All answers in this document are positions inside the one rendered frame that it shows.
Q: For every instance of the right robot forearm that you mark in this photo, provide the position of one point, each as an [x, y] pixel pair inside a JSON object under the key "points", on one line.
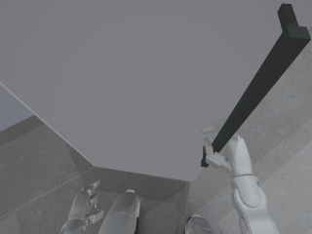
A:
{"points": [[250, 202]]}

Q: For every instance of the handle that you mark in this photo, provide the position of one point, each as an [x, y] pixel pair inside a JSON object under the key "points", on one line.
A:
{"points": [[289, 45]]}

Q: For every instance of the robot thigh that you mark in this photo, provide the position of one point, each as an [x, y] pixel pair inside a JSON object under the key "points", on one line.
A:
{"points": [[198, 225], [121, 217]]}

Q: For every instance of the right robot hand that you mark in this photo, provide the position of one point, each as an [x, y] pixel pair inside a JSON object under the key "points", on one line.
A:
{"points": [[236, 151]]}

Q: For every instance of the right robot thigh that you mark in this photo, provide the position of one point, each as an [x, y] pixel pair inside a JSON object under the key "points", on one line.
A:
{"points": [[198, 225]]}

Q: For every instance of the fridge door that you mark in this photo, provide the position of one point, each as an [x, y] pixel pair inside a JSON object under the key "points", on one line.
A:
{"points": [[131, 83]]}

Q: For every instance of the left robot forearm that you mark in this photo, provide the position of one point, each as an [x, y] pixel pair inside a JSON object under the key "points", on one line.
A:
{"points": [[74, 226]]}

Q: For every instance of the left robot thigh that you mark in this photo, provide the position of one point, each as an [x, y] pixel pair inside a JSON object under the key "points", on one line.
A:
{"points": [[121, 217]]}

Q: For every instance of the left robot hand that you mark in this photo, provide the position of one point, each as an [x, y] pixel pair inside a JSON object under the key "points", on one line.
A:
{"points": [[80, 208]]}

